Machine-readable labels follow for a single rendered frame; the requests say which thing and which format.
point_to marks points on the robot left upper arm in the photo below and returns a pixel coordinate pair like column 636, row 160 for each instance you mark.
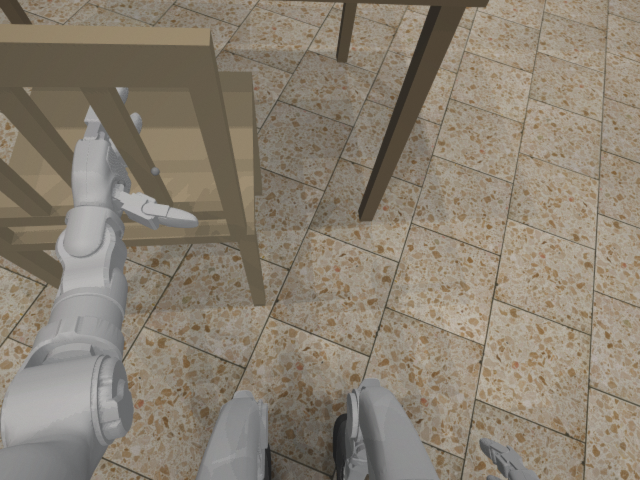
column 61, row 417

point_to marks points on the left robot thigh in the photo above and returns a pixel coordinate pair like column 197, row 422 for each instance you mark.
column 239, row 435

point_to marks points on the robot thigh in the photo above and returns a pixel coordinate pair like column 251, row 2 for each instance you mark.
column 393, row 447
column 239, row 435

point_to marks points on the chair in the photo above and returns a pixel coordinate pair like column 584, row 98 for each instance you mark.
column 198, row 128

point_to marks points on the robot left hand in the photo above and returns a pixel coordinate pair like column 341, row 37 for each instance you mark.
column 97, row 167

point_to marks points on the left robot forearm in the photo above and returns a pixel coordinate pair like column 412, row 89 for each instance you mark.
column 89, row 308

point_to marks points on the robot right hand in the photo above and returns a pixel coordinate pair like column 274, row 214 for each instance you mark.
column 508, row 461

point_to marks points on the right robot thigh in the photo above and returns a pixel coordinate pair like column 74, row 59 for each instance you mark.
column 393, row 447

